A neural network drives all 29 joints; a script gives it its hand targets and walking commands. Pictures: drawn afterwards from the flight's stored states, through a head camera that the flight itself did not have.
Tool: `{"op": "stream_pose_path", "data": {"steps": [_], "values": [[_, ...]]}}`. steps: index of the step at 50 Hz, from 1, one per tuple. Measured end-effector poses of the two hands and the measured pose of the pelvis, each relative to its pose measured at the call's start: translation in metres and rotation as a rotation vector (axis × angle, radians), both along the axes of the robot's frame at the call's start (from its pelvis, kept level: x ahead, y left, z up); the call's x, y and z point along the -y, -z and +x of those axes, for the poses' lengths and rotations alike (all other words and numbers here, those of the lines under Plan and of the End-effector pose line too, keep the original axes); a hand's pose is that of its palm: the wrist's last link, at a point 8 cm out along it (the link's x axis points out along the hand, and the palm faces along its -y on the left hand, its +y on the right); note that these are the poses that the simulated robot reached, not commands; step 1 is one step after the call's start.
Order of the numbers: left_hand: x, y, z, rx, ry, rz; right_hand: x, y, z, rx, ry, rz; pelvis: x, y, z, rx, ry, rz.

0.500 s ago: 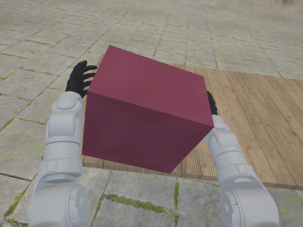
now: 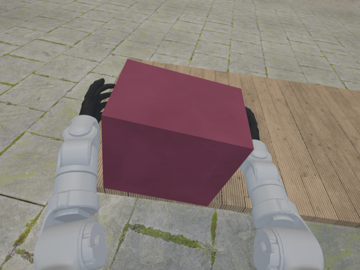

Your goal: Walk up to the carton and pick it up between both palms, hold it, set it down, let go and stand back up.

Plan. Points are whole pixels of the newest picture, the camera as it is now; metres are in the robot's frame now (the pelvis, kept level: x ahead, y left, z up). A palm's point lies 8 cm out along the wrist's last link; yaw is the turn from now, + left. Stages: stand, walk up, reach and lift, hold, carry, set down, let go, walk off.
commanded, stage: set down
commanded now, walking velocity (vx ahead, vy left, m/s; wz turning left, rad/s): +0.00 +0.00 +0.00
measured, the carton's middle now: (170, 139) +0.41 +0.01 +0.11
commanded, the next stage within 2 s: none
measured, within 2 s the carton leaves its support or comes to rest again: rests again in 0.56 s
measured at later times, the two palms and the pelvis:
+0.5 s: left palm (87, 125) +0.41 +0.19 +0.14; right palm (244, 141) +0.40 -0.16 +0.12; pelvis -0.01 +0.00 +0.00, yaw +0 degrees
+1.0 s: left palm (86, 131) +0.40 +0.20 +0.13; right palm (241, 141) +0.40 -0.16 +0.12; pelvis -0.01 +0.01 +0.00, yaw +0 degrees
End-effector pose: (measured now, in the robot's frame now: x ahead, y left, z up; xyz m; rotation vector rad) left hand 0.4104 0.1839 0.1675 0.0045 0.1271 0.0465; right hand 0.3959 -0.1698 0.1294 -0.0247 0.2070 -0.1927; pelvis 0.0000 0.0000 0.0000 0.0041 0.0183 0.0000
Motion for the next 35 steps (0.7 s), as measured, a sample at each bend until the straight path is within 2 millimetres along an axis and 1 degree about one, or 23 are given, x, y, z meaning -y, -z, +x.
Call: {"op": "stream_pose_path", "data": {"steps": [13,19,35], "values": [[-0.006,0.010,-0.004,-0.015,-0.016,0.007,-0.005,0.003,0.002,0.032,-0.011,0.003,-0.004,0.000,-0.004,-0.001,-0.001,-0.003],[-0.008,0.019,-0.005,-0.037,-0.021,0.006,-0.006,0.005,0.002,0.031,-0.015,-0.004,-0.004,0.000,-0.006,-0.003,-0.001,-0.002],[-0.016,0.036,-0.005,-0.064,-0.028,0.014,-0.013,0.010,0.006,0.053,-0.022,-0.001,-0.008,-0.001,-0.004,-0.018,0.002,0.001]]}}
